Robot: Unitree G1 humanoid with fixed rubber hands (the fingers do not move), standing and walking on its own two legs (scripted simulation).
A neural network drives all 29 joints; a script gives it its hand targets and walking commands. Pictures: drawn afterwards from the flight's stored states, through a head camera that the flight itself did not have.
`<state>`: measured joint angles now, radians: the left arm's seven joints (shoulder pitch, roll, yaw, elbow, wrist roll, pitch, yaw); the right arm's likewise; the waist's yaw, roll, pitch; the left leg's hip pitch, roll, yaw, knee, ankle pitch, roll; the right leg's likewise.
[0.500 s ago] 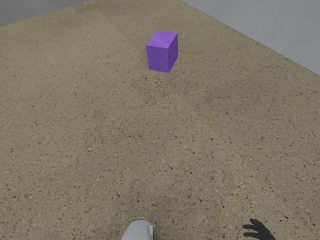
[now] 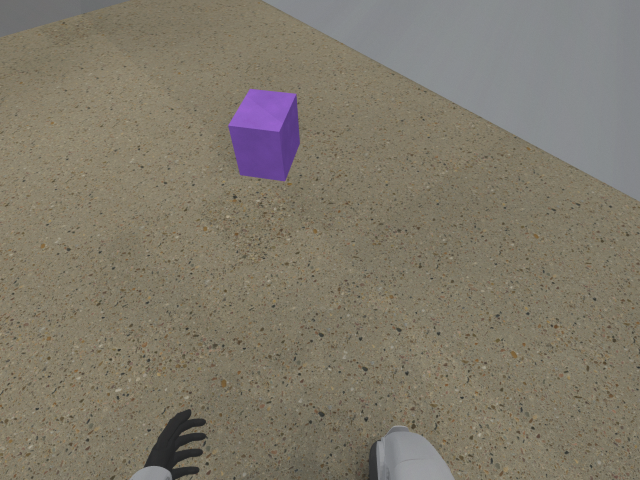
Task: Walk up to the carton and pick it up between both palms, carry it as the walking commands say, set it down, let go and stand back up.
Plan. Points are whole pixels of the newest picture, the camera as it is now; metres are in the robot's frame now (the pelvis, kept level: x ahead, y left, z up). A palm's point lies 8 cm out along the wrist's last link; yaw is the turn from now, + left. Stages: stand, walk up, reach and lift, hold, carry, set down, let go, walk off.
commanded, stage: walk up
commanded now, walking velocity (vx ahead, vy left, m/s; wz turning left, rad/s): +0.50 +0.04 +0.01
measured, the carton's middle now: (267, 135) +1.60 +0.12 -0.64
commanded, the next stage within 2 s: none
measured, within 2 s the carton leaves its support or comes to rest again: neither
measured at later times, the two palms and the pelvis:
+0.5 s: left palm out of the picture +0.15 +0.21 -0.10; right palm (454, 303) +0.39 -0.25 -0.14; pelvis +0.26 -0.02 +0.00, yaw +1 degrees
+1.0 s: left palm (160, 204) +0.67 +0.30 -0.12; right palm (409, 271) +0.45 -0.18 -0.13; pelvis +0.53 +0.06 +0.00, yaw +0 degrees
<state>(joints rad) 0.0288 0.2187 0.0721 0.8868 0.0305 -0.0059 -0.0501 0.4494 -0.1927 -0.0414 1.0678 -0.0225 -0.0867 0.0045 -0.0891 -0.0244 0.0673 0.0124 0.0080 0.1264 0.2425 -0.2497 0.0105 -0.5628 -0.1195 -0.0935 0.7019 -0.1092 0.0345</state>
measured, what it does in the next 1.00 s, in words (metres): walks ahead: right foot, then left foot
